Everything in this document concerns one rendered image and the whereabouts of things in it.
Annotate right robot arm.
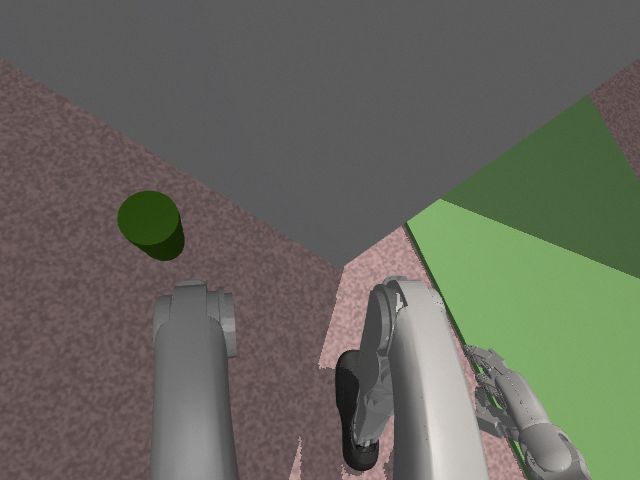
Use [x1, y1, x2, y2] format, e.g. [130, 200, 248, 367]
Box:
[518, 423, 592, 480]

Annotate right robot hand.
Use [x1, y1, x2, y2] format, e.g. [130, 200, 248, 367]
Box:
[463, 345, 552, 442]

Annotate cup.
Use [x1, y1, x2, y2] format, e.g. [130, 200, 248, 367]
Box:
[117, 191, 185, 261]

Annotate right robot foot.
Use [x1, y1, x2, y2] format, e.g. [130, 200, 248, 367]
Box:
[335, 350, 379, 471]

